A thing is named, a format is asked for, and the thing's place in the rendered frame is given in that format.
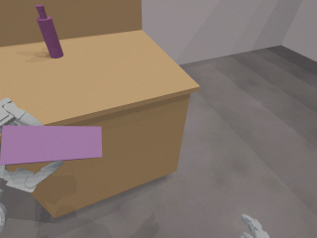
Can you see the sponge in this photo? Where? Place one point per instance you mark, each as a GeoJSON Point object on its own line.
{"type": "Point", "coordinates": [24, 144]}

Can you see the table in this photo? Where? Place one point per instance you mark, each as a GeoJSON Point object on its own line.
{"type": "Point", "coordinates": [112, 75]}

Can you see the right robot hand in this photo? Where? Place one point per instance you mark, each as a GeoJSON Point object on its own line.
{"type": "Point", "coordinates": [254, 227]}

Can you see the left robot hand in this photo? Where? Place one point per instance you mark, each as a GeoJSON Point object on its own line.
{"type": "Point", "coordinates": [11, 115]}

